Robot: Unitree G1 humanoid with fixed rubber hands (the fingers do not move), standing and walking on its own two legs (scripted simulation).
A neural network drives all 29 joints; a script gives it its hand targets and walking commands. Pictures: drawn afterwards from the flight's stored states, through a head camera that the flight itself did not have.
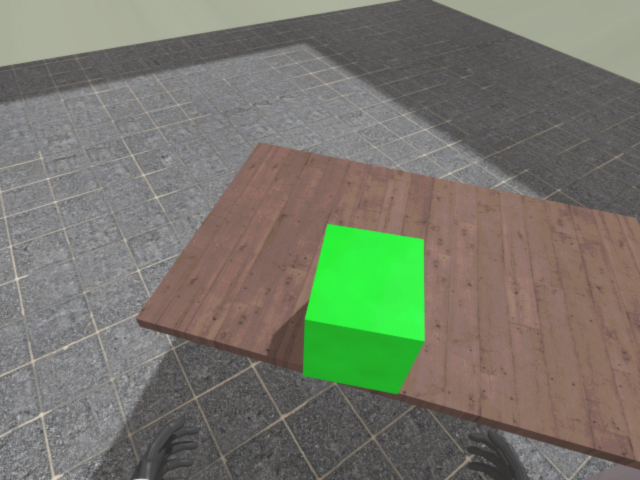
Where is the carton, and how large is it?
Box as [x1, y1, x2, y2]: [303, 224, 424, 393]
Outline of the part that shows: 327,224 305,316 303,375 397,393 424,340 423,239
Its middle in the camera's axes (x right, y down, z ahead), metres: +0.07 +0.12 +0.69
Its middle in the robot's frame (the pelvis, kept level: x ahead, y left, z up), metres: +0.44 -0.06 -0.11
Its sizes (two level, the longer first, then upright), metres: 0.202 0.173 0.195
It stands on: a table, 0.56 m high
